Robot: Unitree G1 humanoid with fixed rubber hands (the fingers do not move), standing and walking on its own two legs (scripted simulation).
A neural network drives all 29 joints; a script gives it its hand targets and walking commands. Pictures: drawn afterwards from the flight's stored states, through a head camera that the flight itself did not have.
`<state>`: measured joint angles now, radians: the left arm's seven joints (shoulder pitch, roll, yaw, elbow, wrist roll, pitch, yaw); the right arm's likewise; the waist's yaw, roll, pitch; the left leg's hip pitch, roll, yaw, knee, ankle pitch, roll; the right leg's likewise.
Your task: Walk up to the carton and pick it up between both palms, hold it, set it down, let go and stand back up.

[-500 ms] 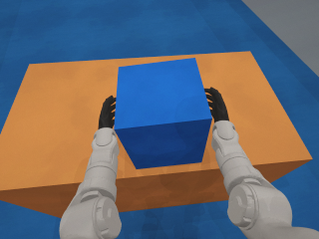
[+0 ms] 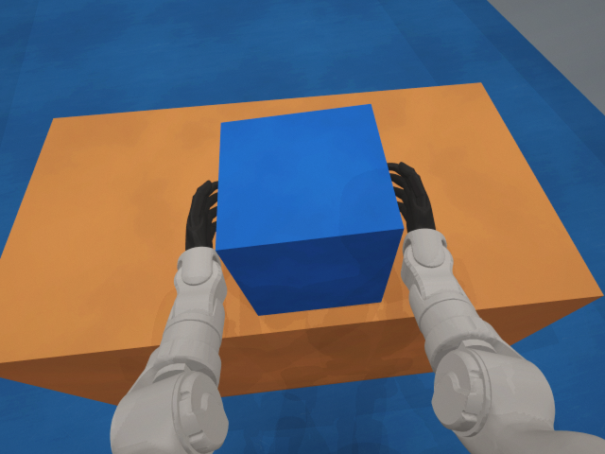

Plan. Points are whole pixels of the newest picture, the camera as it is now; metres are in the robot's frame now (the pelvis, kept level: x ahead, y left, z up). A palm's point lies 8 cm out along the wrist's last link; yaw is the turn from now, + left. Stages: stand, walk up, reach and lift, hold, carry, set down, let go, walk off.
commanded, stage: set down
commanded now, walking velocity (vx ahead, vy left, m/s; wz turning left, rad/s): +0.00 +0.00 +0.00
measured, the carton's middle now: (308, 221) +0.45 +0.01 -0.01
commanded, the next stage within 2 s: none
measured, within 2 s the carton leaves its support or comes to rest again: rests again in 0.32 s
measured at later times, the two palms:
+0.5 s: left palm (196, 248) +0.38 +0.17 +0.02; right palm (413, 227) +0.40 -0.13 +0.03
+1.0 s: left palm (199, 249) +0.38 +0.17 +0.01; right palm (414, 228) +0.40 -0.13 +0.03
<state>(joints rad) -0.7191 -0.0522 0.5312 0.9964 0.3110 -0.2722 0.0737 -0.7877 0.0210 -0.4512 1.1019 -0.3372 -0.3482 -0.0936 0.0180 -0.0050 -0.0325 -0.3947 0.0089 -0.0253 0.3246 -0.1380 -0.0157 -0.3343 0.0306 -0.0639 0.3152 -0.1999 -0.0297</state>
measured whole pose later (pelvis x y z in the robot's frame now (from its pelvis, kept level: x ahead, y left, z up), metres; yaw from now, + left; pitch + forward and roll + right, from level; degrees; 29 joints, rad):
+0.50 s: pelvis -0.01 +0.01 +0.00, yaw +0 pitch +12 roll +0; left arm -0.72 -0.06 0.56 1.01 0.31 -0.27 0.07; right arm -0.79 0.04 -0.53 1.10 -0.43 -0.32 -0.08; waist 0.02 -0.01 -0.03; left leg -0.40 0.01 -0.02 0.33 -0.14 -0.02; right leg -0.34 0.03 -0.06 0.32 -0.19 -0.03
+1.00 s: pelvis -0.01 +0.01 +0.00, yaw +0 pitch +12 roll +0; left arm -0.72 -0.09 0.60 0.98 0.31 -0.26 0.05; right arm -0.79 0.05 -0.58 1.08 -0.48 -0.32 -0.06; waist 0.02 -0.01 -0.03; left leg -0.40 0.01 -0.02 0.33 -0.14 -0.01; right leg -0.34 0.03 -0.06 0.32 -0.19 -0.03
